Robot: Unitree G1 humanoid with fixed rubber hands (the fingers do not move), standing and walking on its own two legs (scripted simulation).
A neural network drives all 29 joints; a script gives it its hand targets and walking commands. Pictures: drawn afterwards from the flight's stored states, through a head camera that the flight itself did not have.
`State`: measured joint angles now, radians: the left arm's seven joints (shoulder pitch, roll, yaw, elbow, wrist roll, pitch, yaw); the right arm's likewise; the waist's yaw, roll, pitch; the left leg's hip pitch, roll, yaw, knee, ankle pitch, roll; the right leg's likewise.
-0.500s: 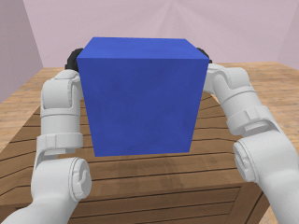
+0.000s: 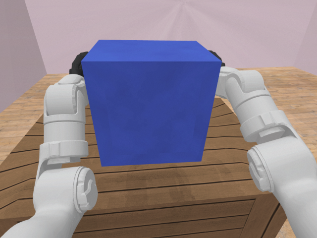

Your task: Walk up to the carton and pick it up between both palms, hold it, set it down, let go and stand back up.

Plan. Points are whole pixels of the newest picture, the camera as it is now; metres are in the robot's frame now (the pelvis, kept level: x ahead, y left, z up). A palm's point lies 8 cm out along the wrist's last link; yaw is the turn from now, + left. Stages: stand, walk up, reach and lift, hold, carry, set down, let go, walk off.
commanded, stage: hold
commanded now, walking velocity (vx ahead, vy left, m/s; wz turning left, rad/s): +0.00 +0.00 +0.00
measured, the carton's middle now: (150, 101) +0.34 +0.01 +0.28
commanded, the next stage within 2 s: none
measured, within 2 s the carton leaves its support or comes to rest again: neither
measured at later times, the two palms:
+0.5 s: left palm (79, 84) +0.36 +0.17 +0.32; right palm (216, 78) +0.36 -0.15 +0.32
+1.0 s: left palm (78, 83) +0.36 +0.17 +0.32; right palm (216, 78) +0.36 -0.15 +0.33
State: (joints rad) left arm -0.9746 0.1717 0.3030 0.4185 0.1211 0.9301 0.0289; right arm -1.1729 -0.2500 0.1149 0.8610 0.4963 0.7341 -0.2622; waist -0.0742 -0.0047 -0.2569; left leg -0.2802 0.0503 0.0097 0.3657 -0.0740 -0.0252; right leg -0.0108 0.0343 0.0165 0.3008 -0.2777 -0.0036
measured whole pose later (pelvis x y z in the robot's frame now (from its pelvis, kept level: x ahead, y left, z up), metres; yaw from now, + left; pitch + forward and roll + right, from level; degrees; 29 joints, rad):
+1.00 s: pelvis +0.00 +0.00 +0.00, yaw +0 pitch -1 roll -1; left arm -0.97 0.17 0.30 0.41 0.12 0.94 0.02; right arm -1.17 -0.25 0.12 0.85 0.50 0.74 -0.27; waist -0.08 -0.01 -0.25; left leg -0.27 0.05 0.00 0.37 -0.08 -0.03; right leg 0.00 0.04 0.01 0.30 -0.28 -0.01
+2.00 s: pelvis +0.00 +0.00 +0.00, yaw +0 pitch -1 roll -1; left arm -0.96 0.17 0.30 0.38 0.12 0.94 0.03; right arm -1.15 -0.25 0.12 0.82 0.51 0.75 -0.27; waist -0.08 -0.01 -0.25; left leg -0.28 0.05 0.00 0.37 -0.08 -0.03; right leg 0.00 0.03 0.01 0.30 -0.28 -0.01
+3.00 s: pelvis +0.00 +0.00 +0.00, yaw +0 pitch -1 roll -1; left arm -0.97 0.18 0.29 0.39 0.12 0.94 0.03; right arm -1.16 -0.25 0.12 0.83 0.50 0.75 -0.26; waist -0.08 0.00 -0.25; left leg -0.28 0.05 0.00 0.37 -0.08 -0.03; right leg -0.01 0.04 0.01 0.30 -0.28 0.00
